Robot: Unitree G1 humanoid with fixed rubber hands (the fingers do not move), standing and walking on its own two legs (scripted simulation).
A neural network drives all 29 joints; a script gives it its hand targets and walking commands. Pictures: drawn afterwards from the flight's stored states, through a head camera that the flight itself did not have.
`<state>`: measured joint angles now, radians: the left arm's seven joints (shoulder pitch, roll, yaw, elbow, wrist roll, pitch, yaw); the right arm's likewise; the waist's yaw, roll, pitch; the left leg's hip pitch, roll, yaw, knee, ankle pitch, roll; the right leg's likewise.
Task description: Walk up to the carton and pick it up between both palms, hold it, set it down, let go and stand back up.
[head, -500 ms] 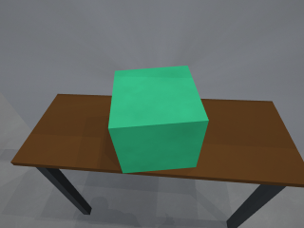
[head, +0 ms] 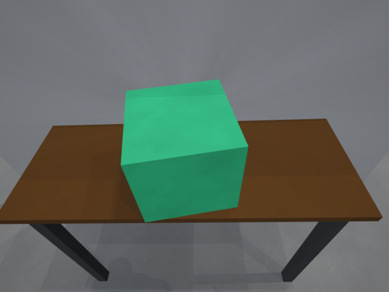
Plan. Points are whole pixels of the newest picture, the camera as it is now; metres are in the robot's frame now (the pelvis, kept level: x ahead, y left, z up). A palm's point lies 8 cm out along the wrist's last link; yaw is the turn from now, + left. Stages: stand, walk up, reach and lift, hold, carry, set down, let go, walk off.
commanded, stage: walk up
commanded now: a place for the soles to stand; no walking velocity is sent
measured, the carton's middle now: (182, 149) +0.46 +0.06 +0.04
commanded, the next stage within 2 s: reach and lift in 0.04 s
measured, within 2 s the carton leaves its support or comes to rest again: neither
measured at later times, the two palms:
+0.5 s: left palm out of the picture +0.16 +0.24 -0.06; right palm out of the picture +0.16 -0.26 -0.05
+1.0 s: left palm out of the picture +0.16 +0.24 -0.03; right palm (332, 283) +0.17 -0.22 -0.02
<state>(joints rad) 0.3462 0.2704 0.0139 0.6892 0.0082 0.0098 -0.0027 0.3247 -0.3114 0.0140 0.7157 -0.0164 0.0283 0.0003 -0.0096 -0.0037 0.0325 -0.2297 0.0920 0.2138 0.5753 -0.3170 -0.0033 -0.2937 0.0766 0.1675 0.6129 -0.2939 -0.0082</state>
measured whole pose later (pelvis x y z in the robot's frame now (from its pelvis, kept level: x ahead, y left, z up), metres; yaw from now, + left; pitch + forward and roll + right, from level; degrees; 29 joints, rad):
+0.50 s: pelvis +0.00 -0.01 +0.01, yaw +5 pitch -6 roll +0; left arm 0.11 0.24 0.01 0.46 0.04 0.36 0.01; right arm 0.20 -0.26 -0.08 0.69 0.00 -0.10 0.04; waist -0.03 -0.05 0.07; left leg -0.12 0.05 0.10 0.49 -0.27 -0.01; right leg -0.13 0.01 0.02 0.51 -0.27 -0.01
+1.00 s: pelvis +0.01 +0.00 +0.02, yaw +5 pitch -4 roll +0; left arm 0.26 0.23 -0.02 0.32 -0.08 0.09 0.08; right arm 0.34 -0.19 -0.08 0.40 0.05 -0.11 0.05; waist 0.01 -0.03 0.06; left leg -0.06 0.03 0.12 0.30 -0.18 -0.01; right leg -0.09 0.00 0.04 0.33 -0.18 0.00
